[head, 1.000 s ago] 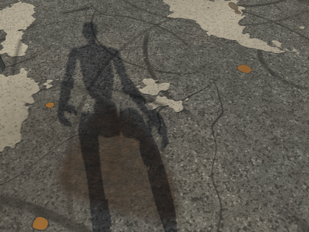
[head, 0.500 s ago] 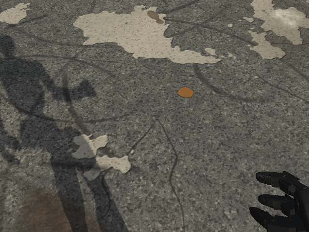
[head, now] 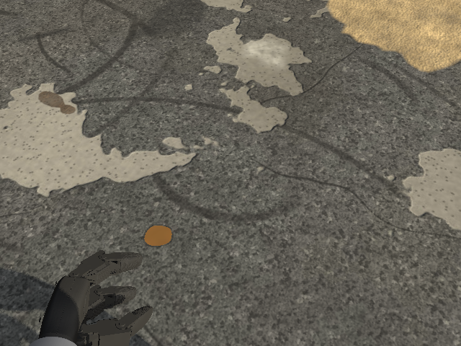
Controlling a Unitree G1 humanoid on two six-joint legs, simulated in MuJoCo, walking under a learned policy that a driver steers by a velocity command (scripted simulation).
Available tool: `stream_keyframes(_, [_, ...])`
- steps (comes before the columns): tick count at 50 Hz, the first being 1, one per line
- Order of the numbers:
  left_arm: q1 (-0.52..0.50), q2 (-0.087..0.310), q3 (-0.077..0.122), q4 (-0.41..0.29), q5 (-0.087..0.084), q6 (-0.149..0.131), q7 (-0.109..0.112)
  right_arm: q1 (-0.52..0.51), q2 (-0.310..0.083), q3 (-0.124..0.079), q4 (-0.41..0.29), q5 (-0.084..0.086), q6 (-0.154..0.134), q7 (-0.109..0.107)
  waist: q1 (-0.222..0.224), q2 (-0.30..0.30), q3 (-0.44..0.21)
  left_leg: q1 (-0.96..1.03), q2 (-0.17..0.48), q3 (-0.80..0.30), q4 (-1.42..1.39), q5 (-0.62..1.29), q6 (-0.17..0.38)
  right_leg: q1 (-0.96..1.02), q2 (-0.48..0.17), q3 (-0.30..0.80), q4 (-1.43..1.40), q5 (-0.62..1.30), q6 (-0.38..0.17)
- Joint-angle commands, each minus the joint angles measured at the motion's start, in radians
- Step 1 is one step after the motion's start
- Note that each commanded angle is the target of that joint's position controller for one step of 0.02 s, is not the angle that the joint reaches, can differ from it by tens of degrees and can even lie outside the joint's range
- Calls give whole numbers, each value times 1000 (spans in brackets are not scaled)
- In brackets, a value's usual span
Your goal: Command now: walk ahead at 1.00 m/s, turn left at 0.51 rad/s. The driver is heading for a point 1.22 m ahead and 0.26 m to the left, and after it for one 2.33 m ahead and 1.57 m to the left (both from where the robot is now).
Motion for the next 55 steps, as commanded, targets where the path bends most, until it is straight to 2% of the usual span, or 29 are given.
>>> stream_keyframes(1, [12,115,50,-48,-17,-14,8,-162,-158,-26,-120,12,-20,-7,154,86,44,-345,209,-226,-124,144,161,397,41,-37,-109,62,13])
stream_keyframes(3, [157,172,88,-25,-18,-15,26,-155,-157,-20,-113,3,-16,-5,250,81,-59,-339,142,-160,146,402,104,616,42,-47,-146,-8,-21])
stream_keyframes(4, [384,224,112,8,-11,-11,41,-204,-133,-8,-145,-17,-19,-3,369,38,-205,-496,102,-101,460,354,61,890,-96,78,-128,-120,-74])
stream_keyframes(5, [532,309,128,45,7,7,40,-90,-5,32,-176,12,-31,-7,332,-268,-418,-756,21,-12,841,-120,20,1175,-373,580,-252,-506,-221])
stream_keyframes(6, [519,259,120,59,-2,12,32,-95,-43,31,-180,47,-28,-22,323,-316,-358,-905,79,4,1031,-135,23,1102,-406,806,-384,-745,-236])
stream_keyframes(7, [474,192,106,70,-12,14,36,-200,-86,17,-185,43,-20,-29,327,-220,-175,-983,117,34,1105,-61,23,974,-375,674,-404,-655,-211])
stream_keyframes(9, [395,110,84,100,11,23,34,-298,-78,12,-198,2,0,-22,265,-69,-22,-924,185,56,1069,20,26,727,-304,393,-420,-351,-184])
stream_keyframes(12, [273,54,78,128,8,18,27,-329,-17,17,-231,14,47,1,162,-99,77,-854,255,34,997,18,21,503,-268,138,-495,-141,-147])
stream_keyframes(16, [209,128,98,146,5,2,42,-391,-41,21,-265,-11,55,24,119,-33,102,-814,260,65,825,269,1,433,-220,-136,-558,50,-114])
stream_keyframes(19, [268,198,112,172,0,0,47,-523,-64,21,-288,-18,43,51,172,52,128,-674,205,187,553,456,40,457,-171,-281,-593,112,-73])
stream_keyframes(22, [324,289,128,185,1,21,42,-543,-130,-4,-307,-2,38,64,146,-29,70,-528,81,318,455,375,94,629,-188,-329,-451,774,-51])
stream_keyframes(24, [312,342,140,171,-7,50,43,-339,-215,-45,-275,14,52,59,11,-122,-54,-285,2,354,471,212,142,657,-218,-331,-108,1189,-52])
stream_keyframes(25, [275,336,136,150,-9,51,45,-84,-291,-88,-204,8,64,48,-114,-96,-167,73,-14,302,414,233,190,488,-198,-314,206,1141,-41])
stream_keyframes(26, [326,193,92,168,5,34,42,-16,-302,-87,-149,14,77,25,-82,115,-143,316,87,91,387,212,235,172,-64,-276,637,75,1])
stream_keyframes(27, [513,61,37,102,-6,-9,26,-148,-361,-69,-207,-19,49,28,138,404,-328,520,321,-544,151,-115,418,-155,79,-89,947,-494,1])
stream_keyframes(28, [410,202,58,120,-49,-35,20,-110,-251,-57,-214,-26,37,32,26,187,-387,467,378,-677,-58,-377,368,-182,22,36,905,-360,-39])
stream_keyframes(29, [294,214,63,91,-85,-37,27,-130,-246,-52,-200,-35,17,32,30,87,-189,284,383,-619,-118,-371,322,-217,-4,11,849,-302,-52])
stream_keyframes(30, [256,182,52,89,-71,-30,40,-215,-232,-43,-196,-37,-2,35,87,-53,-89,88,369,-515,-117,-255,284,-174,-60,13,769,-246,-55])
stream_keyframes(32, [344,163,54,139,-56,19,39,-332,-154,-16,-196,-73,-29,34,184,-3,-28,-178,307,-287,-106,-109,243,-34,-140,35,700,-142,-53])
stream_keyframes(35, [335,122,54,167,-52,78,42,-336,-110,-5,-152,-57,-53,31,195,31,56,-295,241,-24,-164,63,178,-54,-153,50,586,-54,-24])
stream_keyframes(43, [93,68,41,104,-43,34,-20,-243,-142,-3,-92,-60,-66,-24,101,18,112,-72,190,337,-251,560,7,-65,-33,-138,33,437,-38])
stream_keyframes(45, [93,99,55,89,-45,28,-41,-241,-175,-7,-86,-66,-45,-36,122,64,82,70,204,366,-172,931,-26,-23,40,-218,-40,384,-70])
stream_keyframes(47, [196,149,80,88,-57,43,-46,-272,-239,-26,-96,-75,-8,-60,210,141,-5,187,243,377,17,1384,-44,82,110,-285,-18,246,-95])
stream_keyframes(49, [614,262,133,185,-55,90,-27,-420,-281,-43,-137,-77,17,-67,435,176,-157,65,275,344,460,1579,-21,484,107,-211,67,79,-163])
stream_keyframes(50, [816,282,145,242,-51,115,-4,-525,-235,-32,-151,-52,5,-45,545,44,-169,-139,152,365,917,1073,-20,723,55,-108,-37,127,-206])
stream_keyframes(51, [755,240,122,262,-13,109,-5,-449,19,33,-208,-57,-40,-7,352,-416,-89,-658,-68,235,1377,-231,-58,913,12,135,1,36,-313])
stream_keyframes(52, [586,195,94,182,16,79,-5,-325,21,62,-267,-5,-87,17,227,-382,-247,-869,-59,12,1456,-247,-9,967,-168,691,-270,-527,-466])
stream_keyframes(53, [572,145,95,140,9,67,-5,-453,-106,44,-284,1,-111,26,287,-142,-183,-838,-10,-8,1310,-120,65,862,-178,768,-459,-679,-395])
stream_keyframes(55, [448,158,95,116,0,34,-18,-480,-114,36,-288,-30,-105,13,159,146,-33,-730,67,-11,1049,0,70,543,-144,704,-493,-576,-343])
